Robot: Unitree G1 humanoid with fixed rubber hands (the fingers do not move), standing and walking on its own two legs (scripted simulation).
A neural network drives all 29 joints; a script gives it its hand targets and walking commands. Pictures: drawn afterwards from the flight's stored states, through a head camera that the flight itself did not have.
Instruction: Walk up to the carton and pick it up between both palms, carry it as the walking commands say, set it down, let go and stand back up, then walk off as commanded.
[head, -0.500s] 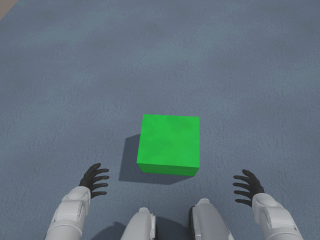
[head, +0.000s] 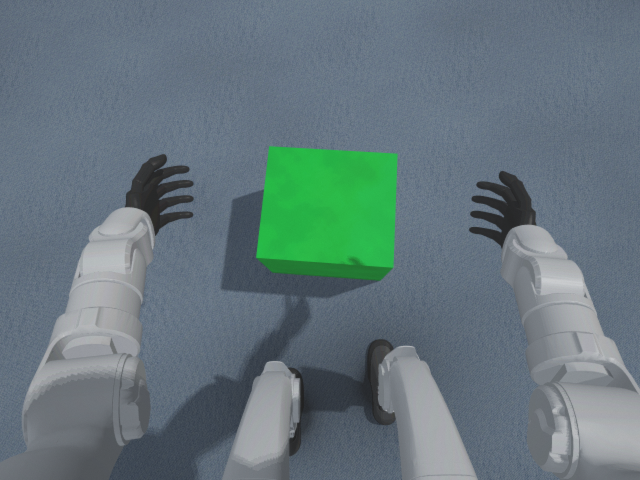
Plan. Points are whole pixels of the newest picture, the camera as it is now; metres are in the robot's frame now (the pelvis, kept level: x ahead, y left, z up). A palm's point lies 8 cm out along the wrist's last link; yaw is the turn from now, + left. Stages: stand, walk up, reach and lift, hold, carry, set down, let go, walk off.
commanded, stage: reach and lift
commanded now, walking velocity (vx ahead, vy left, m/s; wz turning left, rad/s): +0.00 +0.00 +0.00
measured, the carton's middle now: (329, 218) +0.55 +0.00 -0.55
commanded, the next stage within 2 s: none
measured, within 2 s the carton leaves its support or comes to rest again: neither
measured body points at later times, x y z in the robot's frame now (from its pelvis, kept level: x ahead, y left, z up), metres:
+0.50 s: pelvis +0.01 +0.00 -0.02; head +0.33 +0.01 +0.30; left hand +0.56 +0.25 -0.12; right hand +0.52 -0.24 -0.12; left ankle +0.04 +0.13 -0.63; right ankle +0.10 -0.12 -0.63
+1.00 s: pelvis -0.01 +0.00 -0.13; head +0.33 +0.01 +0.16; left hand +0.55 +0.25 -0.25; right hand +0.52 -0.24 -0.26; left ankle +0.04 +0.13 -0.63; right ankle +0.10 -0.12 -0.63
